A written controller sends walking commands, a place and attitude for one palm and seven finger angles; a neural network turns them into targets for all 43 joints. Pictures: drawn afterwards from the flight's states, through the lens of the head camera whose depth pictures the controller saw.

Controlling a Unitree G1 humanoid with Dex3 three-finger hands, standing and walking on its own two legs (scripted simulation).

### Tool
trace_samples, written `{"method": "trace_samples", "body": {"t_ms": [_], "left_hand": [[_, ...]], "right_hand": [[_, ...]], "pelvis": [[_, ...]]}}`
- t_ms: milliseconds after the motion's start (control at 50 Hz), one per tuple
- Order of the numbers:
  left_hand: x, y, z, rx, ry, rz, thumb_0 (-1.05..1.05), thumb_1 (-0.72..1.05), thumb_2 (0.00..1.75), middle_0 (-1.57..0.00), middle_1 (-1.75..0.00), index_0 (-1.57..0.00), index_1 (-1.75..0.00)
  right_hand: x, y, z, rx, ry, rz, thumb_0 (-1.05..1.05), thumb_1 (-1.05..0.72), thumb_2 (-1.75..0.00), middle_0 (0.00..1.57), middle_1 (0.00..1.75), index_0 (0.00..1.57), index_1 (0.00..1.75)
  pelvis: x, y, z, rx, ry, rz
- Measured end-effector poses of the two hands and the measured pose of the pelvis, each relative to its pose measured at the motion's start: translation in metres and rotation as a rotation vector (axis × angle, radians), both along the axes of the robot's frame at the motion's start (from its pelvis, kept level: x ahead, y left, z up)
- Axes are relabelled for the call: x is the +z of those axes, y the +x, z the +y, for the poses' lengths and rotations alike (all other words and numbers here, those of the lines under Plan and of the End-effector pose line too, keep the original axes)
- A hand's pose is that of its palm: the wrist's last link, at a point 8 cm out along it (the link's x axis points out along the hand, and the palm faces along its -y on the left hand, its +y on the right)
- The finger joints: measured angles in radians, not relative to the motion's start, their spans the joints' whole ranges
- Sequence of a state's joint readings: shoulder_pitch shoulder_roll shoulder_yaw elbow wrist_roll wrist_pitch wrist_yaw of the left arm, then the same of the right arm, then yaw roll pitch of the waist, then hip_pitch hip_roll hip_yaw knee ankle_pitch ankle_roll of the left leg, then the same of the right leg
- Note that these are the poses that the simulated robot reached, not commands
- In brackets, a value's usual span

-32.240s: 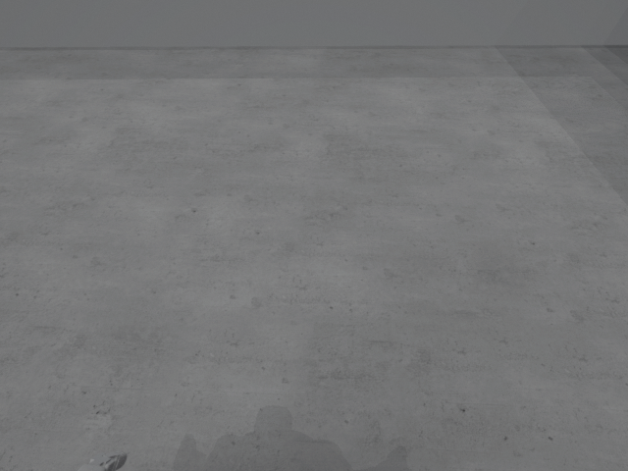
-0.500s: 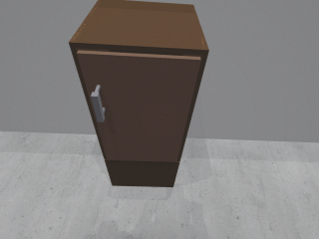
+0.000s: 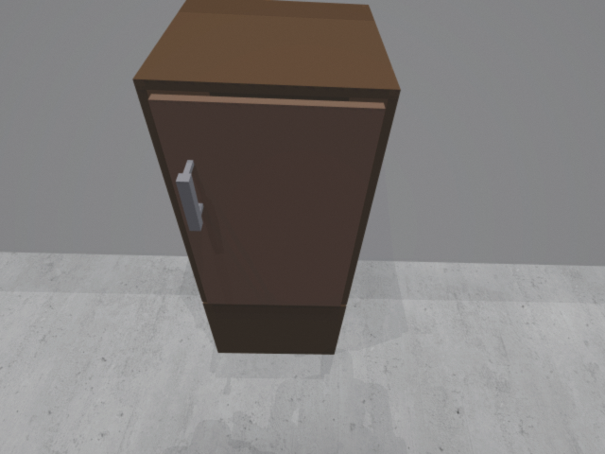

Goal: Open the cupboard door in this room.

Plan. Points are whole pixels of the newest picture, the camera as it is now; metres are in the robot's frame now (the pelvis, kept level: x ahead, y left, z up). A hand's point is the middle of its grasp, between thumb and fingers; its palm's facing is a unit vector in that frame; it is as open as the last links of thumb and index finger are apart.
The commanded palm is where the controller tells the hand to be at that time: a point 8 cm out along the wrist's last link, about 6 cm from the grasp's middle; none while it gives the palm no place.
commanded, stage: raise the hand with hooked fingers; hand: left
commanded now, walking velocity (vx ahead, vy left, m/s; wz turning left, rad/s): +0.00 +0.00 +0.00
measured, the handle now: (192, 195) +0.52 +0.23 +0.02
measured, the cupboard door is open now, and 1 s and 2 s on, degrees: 0 0 0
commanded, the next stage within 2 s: move the hooked fingers beside the handle in 2.00 s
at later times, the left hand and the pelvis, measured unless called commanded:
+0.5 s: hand (167, 428) +0.16 +0.18 -0.03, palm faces +0.16 -0.98 -0.09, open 9.6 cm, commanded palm +0.15 +0.24 -0.03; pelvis -0.02 -0.05 -0.09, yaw +2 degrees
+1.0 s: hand (150, 364) +0.23 +0.21 +0.00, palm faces +0.07 -1.00 -0.05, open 12.6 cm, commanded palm +0.20 +0.27 +0.01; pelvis -0.01 -0.02 -0.06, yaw +1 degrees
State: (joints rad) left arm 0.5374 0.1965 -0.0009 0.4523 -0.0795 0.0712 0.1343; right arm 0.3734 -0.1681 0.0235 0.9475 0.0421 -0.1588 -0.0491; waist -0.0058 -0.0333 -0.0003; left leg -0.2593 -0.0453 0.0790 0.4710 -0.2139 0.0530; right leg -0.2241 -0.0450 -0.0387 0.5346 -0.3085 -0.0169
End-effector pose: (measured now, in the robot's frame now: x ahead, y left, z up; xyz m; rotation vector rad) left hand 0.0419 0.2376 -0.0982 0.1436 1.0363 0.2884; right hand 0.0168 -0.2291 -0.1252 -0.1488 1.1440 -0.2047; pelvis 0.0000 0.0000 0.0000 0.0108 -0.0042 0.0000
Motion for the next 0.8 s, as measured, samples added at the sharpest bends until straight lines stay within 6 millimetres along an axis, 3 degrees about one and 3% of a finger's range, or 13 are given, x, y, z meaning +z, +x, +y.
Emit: {"method": "trace_samples", "body": {"t_ms": [40,100,140,180,220,280,340,380,460,520,600,700,800], "left_hand": [[0.036,0.040,0.007,0.000,0.046,-0.249,0.06,0.94,0.88,-0.21,-0.32,-0.21,-0.32],[0.080,0.098,0.002,-0.060,0.061,-0.610,0.05,0.89,0.87,-0.21,-0.35,-0.20,-0.35],[0.094,0.126,-0.009,-0.114,0.012,-0.829,0.04,0.85,0.85,-0.20,-0.37,-0.20,-0.37],[0.095,0.141,-0.023,-0.181,-0.064,-1.002,0.03,0.80,0.84,-0.21,-0.39,-0.21,-0.39],[0.086,0.142,-0.035,-0.256,-0.118,-1.086,0.02,0.75,0.82,-0.21,-0.42,-0.21,-0.42],[0.060,0.126,-0.041,-0.281,-0.159,-1.038,0.01,0.67,0.79,-0.22,-0.46,-0.22,-0.46],[0.042,0.101,-0.034,-0.205,-0.140,-0.929,0.01,0.59,0.76,-0.23,-0.51,-0.23,-0.51],[0.042,0.086,-0.026,-0.153,-0.085,-0.902,0.01,0.54,0.74,-0.23,-0.54,-0.23,-0.54],[0.061,0.082,-0.011,-0.149,0.018,-0.989,0.02,0.44,0.70,-0.24,-0.59,-0.24,-0.60],[0.070,0.099,-0.008,-0.219,0.009,-1.046,0.01,0.37,0.67,-0.24,-0.64,-0.24,-0.64],[0.072,0.129,-0.006,-0.284,-0.069,-0.995,0.01,0.28,0.63,-0.25,-0.70,-0.25,-0.70],[0.082,0.149,0.002,-0.255,-0.092,-0.938,0.01,0.16,0.58,-0.26,-0.77,-0.26,-0.78],[0.095,0.154,0.010,-0.244,-0.057,-0.975,0.01,0.05,0.54,-0.27,-0.85,-0.27,-0.85]], "right_hand": [[0.003,0.022,-0.008,0.016,-0.018,-0.140,0.03,-0.93,-0.90,0.21,0.29,0.20,0.30],[0.007,0.060,-0.021,0.067,-0.046,-0.309,0.02,-0.92,-0.90,0.20,0.29,0.20,0.30],[0.010,0.087,-0.030,0.098,-0.065,-0.406,0.02,-0.92,-0.90,0.20,0.29,0.20,0.30],[0.014,0.112,-0.039,0.125,-0.080,-0.491,0.02,-0.91,-0.90,0.20,0.29,0.20,0.30],[0.017,0.135,-0.045,0.152,-0.092,-0.563,0.02,-0.91,-0.90,0.20,0.29,0.20,0.30],[0.021,0.165,-0.050,0.179,-0.101,-0.637,0.02,-0.91,-0.90,0.20,0.29,0.20,0.30],[0.021,0.185,-0.049,0.200,-0.097,-0.666,0.02,-0.91,-0.90,0.20,0.29,0.20,0.30],[0.017,0.193,-0.045,0.219,-0.089,-0.662,0.02,-0.91,-0.90,0.20,0.29,0.20,0.30],[-0.004,0.193,-0.037,0.264,-0.062,-0.606,0.01,-0.90,-0.90,0.20,0.29,0.20,0.30],[-0.025,0.181,-0.033,0.268,-0.034,-0.538,0.01,-0.90,-0.90,0.20,0.29,0.20,0.30],[-0.042,0.155,-0.035,0.210,-0.005,-0.442,0.02,-0.90,-0.90,0.21,0.30,0.20,0.30],[-0.039,0.122,-0.046,0.115,-0.015,-0.367,0.02,-0.90,-0.90,0.21,0.30,0.20,0.30],[-0.027,0.104,-0.059,0.078,-0.067,-0.336,0.02,-0.90,-0.90,0.21,0.30,0.20,0.30]], "pelvis": [[-0.005,-0.003,0.000,0.020,0.001,0.009],[-0.016,-0.010,-0.002,0.036,-0.010,0.056],[-0.028,-0.014,-0.006,0.026,-0.011,0.109],[-0.043,-0.018,-0.012,0.012,-0.010,0.157],[-0.059,-0.021,-0.019,0.005,-0.010,0.189],[-0.076,-0.021,-0.028,0.002,-0.011,0.210],[-0.083,-0.020,-0.036,0.012,-0.021,0.214],[-0.085,-0.019,-0.042,0.023,-0.031,0.219],[-0.090,-0.018,-0.050,0.045,-0.055,0.237],[-0.093,-0.019,-0.054,0.051,-0.064,0.249],[-0.089,-0.017,-0.054,0.045,-0.058,0.252],[-0.074,-0.010,-0.048,0.025,-0.037,0.243],[-0.064,-0.006,-0.040,0.015,-0.029,0.240]]}}
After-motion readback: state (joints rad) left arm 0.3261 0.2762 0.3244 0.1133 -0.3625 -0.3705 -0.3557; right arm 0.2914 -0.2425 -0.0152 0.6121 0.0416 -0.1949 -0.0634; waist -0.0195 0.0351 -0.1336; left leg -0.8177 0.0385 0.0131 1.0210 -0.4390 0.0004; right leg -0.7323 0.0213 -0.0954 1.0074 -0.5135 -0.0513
